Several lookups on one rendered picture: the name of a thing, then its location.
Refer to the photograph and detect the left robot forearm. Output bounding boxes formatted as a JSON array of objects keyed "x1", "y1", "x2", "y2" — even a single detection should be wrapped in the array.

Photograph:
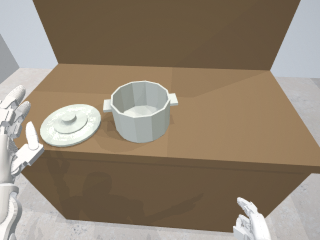
[{"x1": 0, "y1": 183, "x2": 23, "y2": 240}]

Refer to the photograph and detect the lid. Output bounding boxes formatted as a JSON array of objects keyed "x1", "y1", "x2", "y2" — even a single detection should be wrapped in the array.
[{"x1": 40, "y1": 104, "x2": 101, "y2": 147}]

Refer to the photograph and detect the knob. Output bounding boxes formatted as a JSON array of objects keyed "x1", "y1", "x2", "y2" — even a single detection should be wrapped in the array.
[{"x1": 61, "y1": 112, "x2": 77, "y2": 124}]

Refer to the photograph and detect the table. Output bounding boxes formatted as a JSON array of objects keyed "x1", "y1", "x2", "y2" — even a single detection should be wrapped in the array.
[{"x1": 13, "y1": 0, "x2": 320, "y2": 233}]

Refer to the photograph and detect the pot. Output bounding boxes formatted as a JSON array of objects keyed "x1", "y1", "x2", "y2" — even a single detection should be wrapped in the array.
[{"x1": 103, "y1": 80, "x2": 178, "y2": 143}]

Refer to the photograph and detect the left robot hand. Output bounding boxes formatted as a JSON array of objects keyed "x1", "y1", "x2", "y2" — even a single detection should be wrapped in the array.
[{"x1": 0, "y1": 85, "x2": 45, "y2": 184}]

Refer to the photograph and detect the right robot hand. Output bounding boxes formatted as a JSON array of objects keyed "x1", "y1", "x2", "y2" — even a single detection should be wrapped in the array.
[{"x1": 233, "y1": 197, "x2": 272, "y2": 240}]

